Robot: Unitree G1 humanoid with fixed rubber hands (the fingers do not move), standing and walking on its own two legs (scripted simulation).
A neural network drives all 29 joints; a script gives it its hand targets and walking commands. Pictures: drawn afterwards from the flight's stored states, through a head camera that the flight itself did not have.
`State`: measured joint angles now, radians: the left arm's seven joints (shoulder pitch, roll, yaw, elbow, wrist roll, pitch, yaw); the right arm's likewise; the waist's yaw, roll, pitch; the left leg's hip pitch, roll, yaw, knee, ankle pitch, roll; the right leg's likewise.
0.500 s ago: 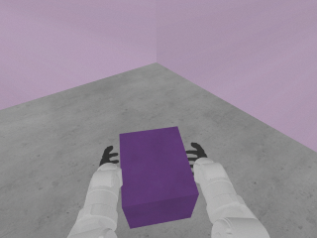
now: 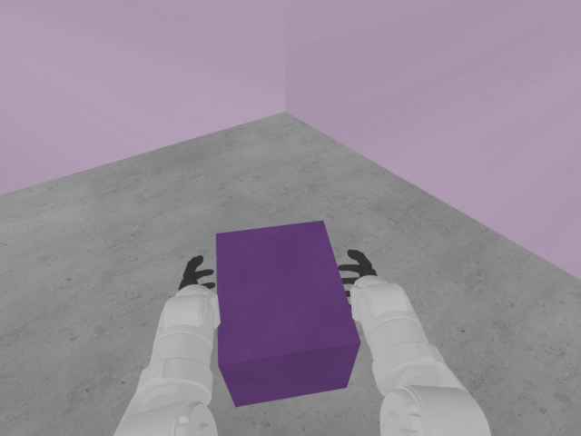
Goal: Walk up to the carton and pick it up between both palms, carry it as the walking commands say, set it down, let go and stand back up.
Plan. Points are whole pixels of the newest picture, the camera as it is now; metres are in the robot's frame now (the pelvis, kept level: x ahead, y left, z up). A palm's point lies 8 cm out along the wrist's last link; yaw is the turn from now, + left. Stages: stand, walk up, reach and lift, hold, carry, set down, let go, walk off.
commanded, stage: reach and lift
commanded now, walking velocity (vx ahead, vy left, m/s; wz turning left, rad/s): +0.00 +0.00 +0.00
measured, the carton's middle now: (281, 310) +0.35 +0.03 -0.03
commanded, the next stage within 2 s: hold in 1.18 s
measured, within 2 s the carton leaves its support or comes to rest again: neither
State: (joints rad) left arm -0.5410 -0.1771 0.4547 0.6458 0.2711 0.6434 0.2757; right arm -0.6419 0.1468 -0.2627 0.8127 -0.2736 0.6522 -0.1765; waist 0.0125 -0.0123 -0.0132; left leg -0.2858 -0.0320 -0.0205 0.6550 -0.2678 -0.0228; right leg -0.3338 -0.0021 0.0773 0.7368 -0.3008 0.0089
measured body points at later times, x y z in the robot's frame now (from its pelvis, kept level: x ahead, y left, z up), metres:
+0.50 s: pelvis +0.01 +0.01 +0.01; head -0.07 +0.00 +0.46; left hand +0.32 +0.16 +0.06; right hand +0.33 -0.11 +0.06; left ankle +0.06 +0.14 -0.72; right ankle +0.07 -0.12 -0.72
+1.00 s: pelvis +0.01 +0.01 +0.01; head -0.06 +0.01 +0.46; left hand +0.32 +0.16 +0.05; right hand +0.34 -0.11 +0.05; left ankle +0.06 +0.14 -0.72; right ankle +0.07 -0.12 -0.72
